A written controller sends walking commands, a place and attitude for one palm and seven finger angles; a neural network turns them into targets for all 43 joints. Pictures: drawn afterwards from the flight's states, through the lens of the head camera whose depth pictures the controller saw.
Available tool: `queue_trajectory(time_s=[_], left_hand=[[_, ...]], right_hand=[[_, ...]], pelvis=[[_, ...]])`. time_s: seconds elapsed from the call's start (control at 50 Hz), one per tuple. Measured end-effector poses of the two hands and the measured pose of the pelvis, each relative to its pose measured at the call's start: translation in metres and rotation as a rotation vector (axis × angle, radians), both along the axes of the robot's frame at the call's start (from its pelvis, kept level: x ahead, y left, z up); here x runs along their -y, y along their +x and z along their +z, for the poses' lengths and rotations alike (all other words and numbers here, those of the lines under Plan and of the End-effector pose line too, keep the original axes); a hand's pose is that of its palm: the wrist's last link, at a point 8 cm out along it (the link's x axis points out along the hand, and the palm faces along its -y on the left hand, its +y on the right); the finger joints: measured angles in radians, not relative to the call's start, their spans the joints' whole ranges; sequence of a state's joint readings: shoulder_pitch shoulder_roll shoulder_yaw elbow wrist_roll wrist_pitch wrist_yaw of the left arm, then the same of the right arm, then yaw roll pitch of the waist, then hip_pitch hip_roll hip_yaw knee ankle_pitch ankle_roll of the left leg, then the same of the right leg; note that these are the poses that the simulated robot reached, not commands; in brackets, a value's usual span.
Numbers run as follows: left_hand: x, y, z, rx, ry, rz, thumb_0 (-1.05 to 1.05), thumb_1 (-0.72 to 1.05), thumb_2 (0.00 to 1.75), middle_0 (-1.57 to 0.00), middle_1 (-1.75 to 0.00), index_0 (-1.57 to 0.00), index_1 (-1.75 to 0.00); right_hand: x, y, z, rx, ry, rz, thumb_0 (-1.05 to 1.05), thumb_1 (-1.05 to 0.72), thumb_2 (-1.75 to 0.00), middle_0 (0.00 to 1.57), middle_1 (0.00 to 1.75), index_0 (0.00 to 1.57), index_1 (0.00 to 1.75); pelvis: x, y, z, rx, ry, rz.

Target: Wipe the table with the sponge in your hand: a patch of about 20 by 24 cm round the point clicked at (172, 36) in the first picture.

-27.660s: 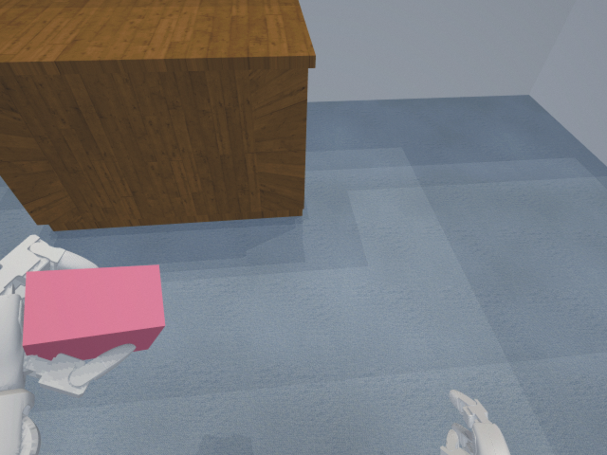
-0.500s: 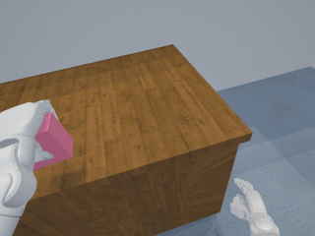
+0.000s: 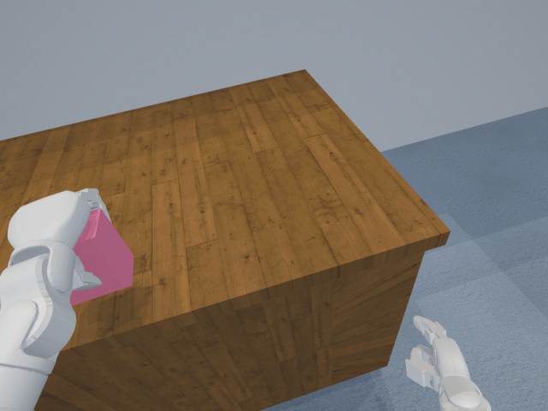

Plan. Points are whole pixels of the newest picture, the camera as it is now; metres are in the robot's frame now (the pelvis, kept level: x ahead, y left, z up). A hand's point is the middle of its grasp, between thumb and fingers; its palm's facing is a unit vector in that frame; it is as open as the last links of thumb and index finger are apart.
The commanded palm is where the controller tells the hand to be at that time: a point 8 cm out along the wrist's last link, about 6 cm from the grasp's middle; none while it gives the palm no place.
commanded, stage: move the sponge above the wiping area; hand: left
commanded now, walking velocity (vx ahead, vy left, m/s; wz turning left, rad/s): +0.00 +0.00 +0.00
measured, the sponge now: (88, 266) +0.25 +0.32 +0.11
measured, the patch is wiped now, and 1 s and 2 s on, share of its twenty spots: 0.00 0.00 0.00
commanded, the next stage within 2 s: none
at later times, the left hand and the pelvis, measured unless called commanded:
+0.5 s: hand (111, 243) +0.29 +0.30 +0.12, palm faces -0.05 -0.09 -0.99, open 10.5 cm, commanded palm +0.27 +0.30 +0.21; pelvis +0.01 +0.01 +0.00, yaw +1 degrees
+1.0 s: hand (132, 245) +0.31 +0.29 +0.09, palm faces -0.15 -0.09 -0.98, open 10.5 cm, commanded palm +0.30 +0.30 +0.20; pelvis +0.02 +0.00 +0.00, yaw +1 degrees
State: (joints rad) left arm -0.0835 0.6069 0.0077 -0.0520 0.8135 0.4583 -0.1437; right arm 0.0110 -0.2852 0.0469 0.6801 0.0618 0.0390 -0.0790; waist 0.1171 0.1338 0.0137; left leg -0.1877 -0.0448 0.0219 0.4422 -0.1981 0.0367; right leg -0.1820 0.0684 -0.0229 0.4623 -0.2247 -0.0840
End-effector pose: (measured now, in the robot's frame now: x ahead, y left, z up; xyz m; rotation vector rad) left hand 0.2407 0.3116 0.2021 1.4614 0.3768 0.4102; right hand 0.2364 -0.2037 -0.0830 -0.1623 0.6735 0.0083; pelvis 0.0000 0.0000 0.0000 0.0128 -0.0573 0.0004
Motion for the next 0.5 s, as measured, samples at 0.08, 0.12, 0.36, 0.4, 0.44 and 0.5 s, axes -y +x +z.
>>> queue_trajectory(time_s=[0.08, 0.12, 0.36, 0.4, 0.44, 0.5], left_hand=[[0.019, 0.008, -0.021, -0.08, -0.018, -0.112, 0.0, -0.54, 1.02, -0.7, -1.32, -0.72, -1.31], [0.03, 0.013, -0.023, -0.066, -0.011, -0.186, 0.0, -0.54, 1.02, -0.7, -1.31, -0.72, -1.31], [0.001, 0.035, 0.017, 0.131, 0.024, -0.035, 0.0, -0.54, 1.02, -0.7, -1.32, -0.72, -1.31], [-0.001, 0.033, 0.009, 0.08, 0.004, -0.004, 0.0, -0.54, 1.02, -0.7, -1.32, -0.72, -1.32], [0.003, 0.032, -0.006, 0.01, -0.012, -0.004, 0.0, -0.54, 1.02, -0.7, -1.32, -0.72, -1.32], [0.016, 0.033, -0.029, -0.087, -0.029, -0.061, 0.0, -0.54, 1.02, -0.7, -1.32, -0.72, -1.32]], right_hand=[[-0.005, 0.003, 0.002, 0.009, -0.016, 0.007, 0.01, -0.9, -0.9, 0.2, 0.3, 0.2, 0.29], [-0.009, 0.003, 0.004, 0.014, -0.025, 0.013, 0.01, -0.9, -0.9, 0.2, 0.3, 0.2, 0.29], [-0.016, 0.002, 0.001, -0.037, 0.018, 0.018, 0.01, -0.9, -0.9, 0.2, 0.3, 0.2, 0.29], [-0.015, 0.003, 0.0, -0.041, 0.02, 0.013, 0.01, -0.9, -0.9, 0.2, 0.3, 0.2, 0.29], [-0.014, 0.004, -0.001, -0.044, 0.017, 0.011, 0.01, -0.9, -0.9, 0.2, 0.3, 0.2, 0.29], [-0.013, 0.006, -0.002, -0.045, 0.0, 0.012, 0.01, -0.9, -0.9, 0.2, 0.3, 0.2, 0.29]], pelvis=[[-0.003, 0.001, 0.0, 0.001, 0.0, 0.006], [-0.004, 0.002, 0.001, 0.002, -0.001, 0.007], [-0.008, 0.009, 0.003, -0.02, -0.003, -0.007], [-0.01, 0.01, 0.003, -0.026, -0.004, -0.002], [-0.012, 0.01, 0.003, -0.029, -0.005, 0.006], [-0.013, 0.011, 0.003, -0.029, -0.005, 0.014]])
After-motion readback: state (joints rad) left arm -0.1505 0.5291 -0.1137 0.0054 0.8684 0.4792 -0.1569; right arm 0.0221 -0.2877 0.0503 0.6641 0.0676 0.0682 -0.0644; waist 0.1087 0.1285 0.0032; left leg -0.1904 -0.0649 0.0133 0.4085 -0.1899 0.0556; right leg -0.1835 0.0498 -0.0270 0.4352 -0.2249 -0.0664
